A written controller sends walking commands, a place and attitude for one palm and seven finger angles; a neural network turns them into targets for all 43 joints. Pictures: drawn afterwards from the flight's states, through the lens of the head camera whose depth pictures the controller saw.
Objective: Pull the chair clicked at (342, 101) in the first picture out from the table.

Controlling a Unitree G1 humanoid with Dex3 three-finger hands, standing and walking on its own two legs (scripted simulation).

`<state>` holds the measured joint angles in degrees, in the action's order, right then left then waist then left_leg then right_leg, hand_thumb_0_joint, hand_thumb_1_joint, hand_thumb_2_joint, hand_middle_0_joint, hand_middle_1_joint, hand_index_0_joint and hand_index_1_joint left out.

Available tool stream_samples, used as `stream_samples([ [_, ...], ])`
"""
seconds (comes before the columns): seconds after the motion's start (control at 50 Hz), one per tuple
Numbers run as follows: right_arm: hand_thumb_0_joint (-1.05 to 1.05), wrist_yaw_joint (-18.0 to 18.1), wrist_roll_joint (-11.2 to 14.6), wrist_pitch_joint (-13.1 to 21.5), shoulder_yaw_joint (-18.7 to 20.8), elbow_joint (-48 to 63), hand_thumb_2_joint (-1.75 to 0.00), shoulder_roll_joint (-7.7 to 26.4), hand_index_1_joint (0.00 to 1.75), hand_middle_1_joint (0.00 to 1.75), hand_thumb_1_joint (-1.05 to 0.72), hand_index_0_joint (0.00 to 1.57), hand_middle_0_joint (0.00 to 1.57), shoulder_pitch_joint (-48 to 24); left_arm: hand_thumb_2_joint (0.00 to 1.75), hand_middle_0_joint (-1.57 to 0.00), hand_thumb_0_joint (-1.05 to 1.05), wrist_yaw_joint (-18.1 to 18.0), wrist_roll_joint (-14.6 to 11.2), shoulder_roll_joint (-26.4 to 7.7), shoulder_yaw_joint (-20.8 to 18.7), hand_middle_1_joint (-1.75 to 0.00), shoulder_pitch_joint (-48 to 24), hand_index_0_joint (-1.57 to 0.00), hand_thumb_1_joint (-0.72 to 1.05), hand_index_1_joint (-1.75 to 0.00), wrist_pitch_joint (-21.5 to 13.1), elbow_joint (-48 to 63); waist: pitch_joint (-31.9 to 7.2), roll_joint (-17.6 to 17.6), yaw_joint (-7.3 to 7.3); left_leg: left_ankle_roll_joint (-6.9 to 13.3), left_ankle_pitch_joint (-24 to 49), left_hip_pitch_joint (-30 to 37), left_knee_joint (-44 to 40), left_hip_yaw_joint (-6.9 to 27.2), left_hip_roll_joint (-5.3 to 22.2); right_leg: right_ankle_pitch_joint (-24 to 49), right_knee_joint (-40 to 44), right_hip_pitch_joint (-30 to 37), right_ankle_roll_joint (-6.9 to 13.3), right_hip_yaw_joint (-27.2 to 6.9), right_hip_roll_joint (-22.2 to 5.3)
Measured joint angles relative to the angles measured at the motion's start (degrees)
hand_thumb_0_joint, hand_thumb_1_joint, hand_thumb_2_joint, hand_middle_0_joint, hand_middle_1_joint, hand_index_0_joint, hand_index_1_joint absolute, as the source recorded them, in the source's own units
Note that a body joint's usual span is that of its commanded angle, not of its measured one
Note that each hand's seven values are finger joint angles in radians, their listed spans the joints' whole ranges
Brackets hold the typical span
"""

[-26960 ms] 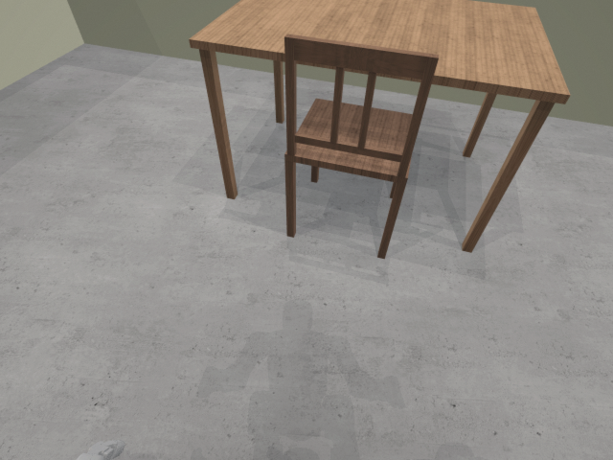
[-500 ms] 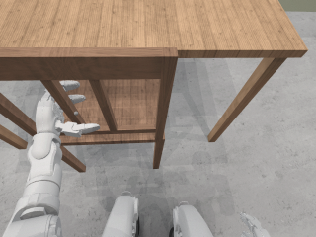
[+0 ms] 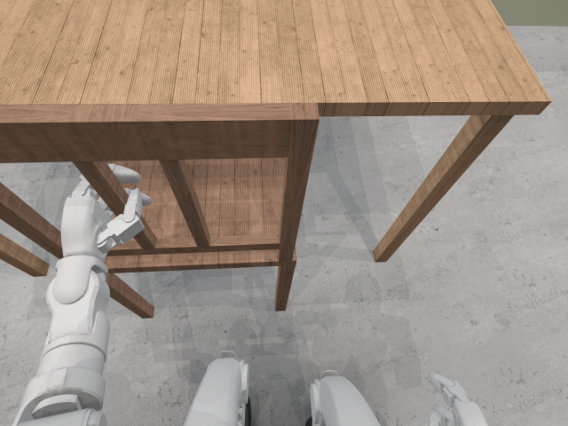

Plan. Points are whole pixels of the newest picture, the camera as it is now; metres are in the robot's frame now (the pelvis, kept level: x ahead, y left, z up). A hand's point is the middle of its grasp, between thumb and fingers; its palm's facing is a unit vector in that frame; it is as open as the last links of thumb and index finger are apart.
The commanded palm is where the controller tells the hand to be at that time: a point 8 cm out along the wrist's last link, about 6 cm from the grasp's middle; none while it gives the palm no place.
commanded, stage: hook a spindle and tug to test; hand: left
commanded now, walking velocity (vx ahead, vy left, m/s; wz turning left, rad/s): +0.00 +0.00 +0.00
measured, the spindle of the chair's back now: (124, 208) +0.41 +0.24 +0.01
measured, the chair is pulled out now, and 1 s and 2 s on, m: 0.00 0.05 0.12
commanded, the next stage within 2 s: step backward, pulling the chair out in 0.46 s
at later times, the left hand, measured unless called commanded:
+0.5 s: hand (135, 241) +0.35 +0.21 +0.02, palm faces +0.11 -0.99 -0.03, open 5.3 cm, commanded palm +0.32 +0.26 +0.03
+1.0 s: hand (140, 243) +0.34 +0.20 +0.04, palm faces +0.17 -0.98 -0.14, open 5.2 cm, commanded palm +0.30 +0.24 +0.04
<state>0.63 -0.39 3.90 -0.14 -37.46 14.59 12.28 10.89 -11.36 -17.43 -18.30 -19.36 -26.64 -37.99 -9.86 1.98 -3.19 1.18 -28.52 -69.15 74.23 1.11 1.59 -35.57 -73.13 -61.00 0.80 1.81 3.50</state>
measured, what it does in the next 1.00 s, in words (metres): rises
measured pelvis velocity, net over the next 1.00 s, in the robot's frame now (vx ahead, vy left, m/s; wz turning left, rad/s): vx -0.01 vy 0.01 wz -0.01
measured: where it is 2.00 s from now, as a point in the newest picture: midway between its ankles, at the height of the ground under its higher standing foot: outside the picture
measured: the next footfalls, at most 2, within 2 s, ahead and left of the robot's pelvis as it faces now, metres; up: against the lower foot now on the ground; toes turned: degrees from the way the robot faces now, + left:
none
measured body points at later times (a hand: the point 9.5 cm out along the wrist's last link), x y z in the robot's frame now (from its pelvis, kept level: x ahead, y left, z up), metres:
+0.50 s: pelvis +0.00 +0.00 +0.00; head +0.10 +0.01 +0.43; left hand +0.34 +0.26 +0.03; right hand +0.14 -0.25 -0.11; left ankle +0.05 +0.10 -0.62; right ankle -0.01 -0.12 -0.62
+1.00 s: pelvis -0.01 +0.01 +0.10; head +0.06 +0.03 +0.54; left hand +0.33 +0.25 +0.05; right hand +0.08 -0.27 -0.01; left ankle +0.05 +0.10 -0.62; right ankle -0.01 -0.12 -0.62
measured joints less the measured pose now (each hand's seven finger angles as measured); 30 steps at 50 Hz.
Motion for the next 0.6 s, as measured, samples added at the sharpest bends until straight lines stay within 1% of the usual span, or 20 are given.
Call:
stream_samples([
  [0.16,0.00,-0.6,0.1,-0.4,0.1,1.2,-0.89,-0.4,0.30,0.30,-0.90,0.20,0.21,-0.2,0.79,-0.43,0.01,-1.0,-0.7,1.2,0.9,-1.45,4.4,-0.42,0.75,-1.45,1.4,4.5,-0.3,0.1,-0.05,0.1,-0.3,1.2,-0.5,-0.5,0.2,0.0,0.5,1.0,-0.1,-0.5,0.1],
  [0.34,0.00,-0.5,0.0,-0.4,-0.2,1.5,-0.89,-0.5,0.30,0.30,-0.90,0.20,0.21,-0.6,0.78,-0.46,0.00,-0.2,-0.5,2.2,1.5,-1.45,7.8,-0.42,0.74,-1.45,-0.8,7.0,-0.3,-0.2,0.32,0.1,-0.5,1.3,0.1,-0.5,0.1,-0.4,-0.2,1.1,-0.1,-0.5,0.1],
  [0.48,0.00,0.1,0.1,-0.2,-0.3,1.5,-0.89,-0.4,0.30,0.30,-0.90,0.20,0.21,-1.3,0.79,-0.48,0.00,0.1,-0.7,2.4,1.8,-1.45,7.7,-0.42,0.73,-1.45,-0.6,7.7,0.0,0.0,0.84,0.0,-0.2,0.4,0.8,-0.2,-0.1,-0.4,-1.2,0.3,0.0,-0.1,-0.1],
  [0.58,0.00,0.7,0.1,0.2,-0.5,1.2,-0.89,-0.3,0.30,0.30,-0.90,0.20,0.21,-1.5,0.81,-0.48,0.00,0.0,-0.4,2.2,1.9,-1.45,6.2,-0.43,0.72,-1.45,0.0,6.8,0.1,0.0,1.11,-0.2,0.2,-0.2,1.2,0.2,-0.2,-0.3,-1.7,-0.2,0.2,0.2,-0.1],
  [0.6,0.00,1.1,0.7,-0.9,-0.4,1.5,-0.89,-0.5,0.30,0.30,-0.90,0.20,0.21,-1.8,0.81,-0.48,-0.01,-1.7,1.4,2.0,2.0,-1.45,5.9,-0.43,0.71,-1.45,1.6,7.7,1.7,-0.2,1.13,-0.1,0.3,1.4,0.8,0.1,-0.3,-0.2,-1.4,1.2,0.2,0.1,-0.2],
])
